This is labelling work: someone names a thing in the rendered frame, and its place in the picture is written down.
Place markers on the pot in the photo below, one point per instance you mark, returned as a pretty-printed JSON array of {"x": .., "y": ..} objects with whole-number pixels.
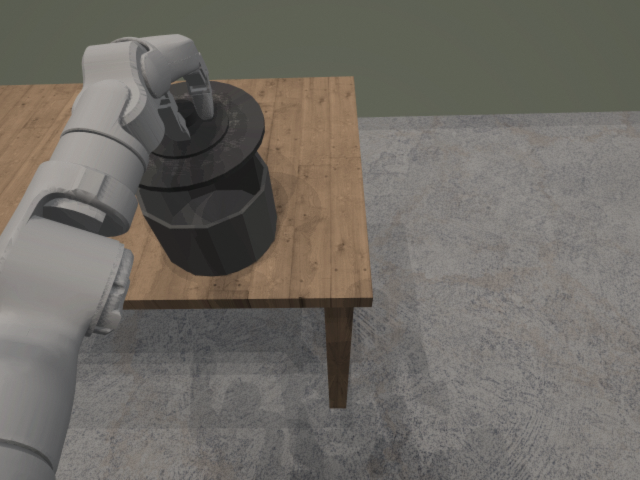
[{"x": 217, "y": 229}]

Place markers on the knob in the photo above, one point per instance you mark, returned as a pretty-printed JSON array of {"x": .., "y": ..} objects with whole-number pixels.
[{"x": 187, "y": 109}]

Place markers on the left robot hand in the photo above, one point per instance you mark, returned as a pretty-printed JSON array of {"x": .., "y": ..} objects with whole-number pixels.
[{"x": 185, "y": 61}]

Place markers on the table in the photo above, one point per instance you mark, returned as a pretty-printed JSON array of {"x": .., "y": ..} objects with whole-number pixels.
[{"x": 320, "y": 255}]

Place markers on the lid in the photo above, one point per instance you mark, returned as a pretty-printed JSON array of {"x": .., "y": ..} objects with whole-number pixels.
[{"x": 218, "y": 147}]

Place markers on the left robot upper arm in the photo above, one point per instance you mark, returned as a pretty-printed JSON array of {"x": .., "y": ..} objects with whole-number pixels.
[{"x": 59, "y": 284}]

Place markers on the robot left forearm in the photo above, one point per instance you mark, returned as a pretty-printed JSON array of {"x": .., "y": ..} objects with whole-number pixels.
[{"x": 92, "y": 177}]

